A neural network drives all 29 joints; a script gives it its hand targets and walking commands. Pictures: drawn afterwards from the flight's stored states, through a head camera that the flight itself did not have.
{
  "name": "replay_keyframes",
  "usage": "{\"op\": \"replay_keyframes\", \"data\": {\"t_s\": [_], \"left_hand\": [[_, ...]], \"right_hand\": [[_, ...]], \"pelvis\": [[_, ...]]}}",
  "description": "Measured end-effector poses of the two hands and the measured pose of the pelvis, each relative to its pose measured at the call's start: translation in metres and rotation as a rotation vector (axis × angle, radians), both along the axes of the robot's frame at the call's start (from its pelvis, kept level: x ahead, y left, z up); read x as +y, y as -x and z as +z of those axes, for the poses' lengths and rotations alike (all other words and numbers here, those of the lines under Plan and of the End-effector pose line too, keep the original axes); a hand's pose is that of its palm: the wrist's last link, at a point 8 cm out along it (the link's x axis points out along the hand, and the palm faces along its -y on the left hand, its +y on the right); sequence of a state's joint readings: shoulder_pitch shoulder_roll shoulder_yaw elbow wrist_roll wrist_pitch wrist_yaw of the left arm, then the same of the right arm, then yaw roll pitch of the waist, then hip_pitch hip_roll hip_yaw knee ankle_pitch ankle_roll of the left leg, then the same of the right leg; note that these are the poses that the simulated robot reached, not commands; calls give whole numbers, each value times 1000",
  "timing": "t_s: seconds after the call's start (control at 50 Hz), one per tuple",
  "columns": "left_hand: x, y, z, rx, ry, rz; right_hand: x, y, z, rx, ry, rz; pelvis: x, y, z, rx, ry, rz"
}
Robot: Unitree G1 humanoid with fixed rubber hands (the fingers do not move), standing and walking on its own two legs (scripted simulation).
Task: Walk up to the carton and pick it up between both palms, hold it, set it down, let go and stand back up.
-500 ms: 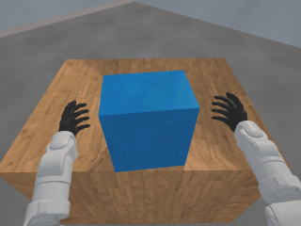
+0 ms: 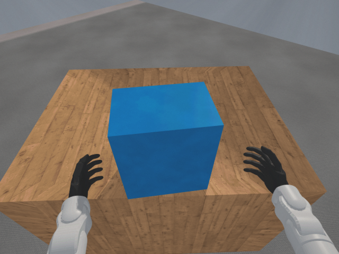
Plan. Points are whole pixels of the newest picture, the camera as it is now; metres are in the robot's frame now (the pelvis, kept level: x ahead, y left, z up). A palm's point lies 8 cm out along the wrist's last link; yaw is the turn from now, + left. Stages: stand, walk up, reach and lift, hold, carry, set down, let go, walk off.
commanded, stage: set down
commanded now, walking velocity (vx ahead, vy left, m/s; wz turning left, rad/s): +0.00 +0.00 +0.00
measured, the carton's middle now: (163, 143) +0.42 +0.06 +0.03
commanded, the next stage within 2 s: let go in 1.46 s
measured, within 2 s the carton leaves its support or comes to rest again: neither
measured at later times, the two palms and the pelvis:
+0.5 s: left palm (83, 219) +0.22 +0.23 -0.01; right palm (276, 214) +0.24 -0.22 -0.01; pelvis +0.00 +0.00 +0.00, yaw -1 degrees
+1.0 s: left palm (82, 240) +0.19 +0.24 -0.05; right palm (275, 240) +0.20 -0.21 -0.05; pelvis +0.01 +0.01 +0.00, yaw -1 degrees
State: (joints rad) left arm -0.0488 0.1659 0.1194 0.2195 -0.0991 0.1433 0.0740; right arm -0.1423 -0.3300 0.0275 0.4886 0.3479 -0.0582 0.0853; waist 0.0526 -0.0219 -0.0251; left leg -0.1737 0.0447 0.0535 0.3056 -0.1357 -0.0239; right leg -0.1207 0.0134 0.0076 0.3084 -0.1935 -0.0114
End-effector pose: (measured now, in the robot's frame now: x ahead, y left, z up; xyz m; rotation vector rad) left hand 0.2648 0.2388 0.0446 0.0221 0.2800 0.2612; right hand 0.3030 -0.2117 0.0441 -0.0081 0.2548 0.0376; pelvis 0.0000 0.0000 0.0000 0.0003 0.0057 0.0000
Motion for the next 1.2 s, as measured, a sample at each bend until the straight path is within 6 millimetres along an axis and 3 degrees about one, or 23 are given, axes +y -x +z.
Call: {"op": "replay_keyframes", "data": {"t_s": [0.38, 1.2], "left_hand": [[-6, 37, -46, 69, -10, -9], [-2, 88, -108, 435, -43, -104]], "right_hand": [[-5, 52, -43, 70, 35, -22], [-1, 117, -106, 345, 148, -69]], "pelvis": [[3, -4, -1, -23, -2, -10], [8, -12, -1, -66, 0, -12]]}}
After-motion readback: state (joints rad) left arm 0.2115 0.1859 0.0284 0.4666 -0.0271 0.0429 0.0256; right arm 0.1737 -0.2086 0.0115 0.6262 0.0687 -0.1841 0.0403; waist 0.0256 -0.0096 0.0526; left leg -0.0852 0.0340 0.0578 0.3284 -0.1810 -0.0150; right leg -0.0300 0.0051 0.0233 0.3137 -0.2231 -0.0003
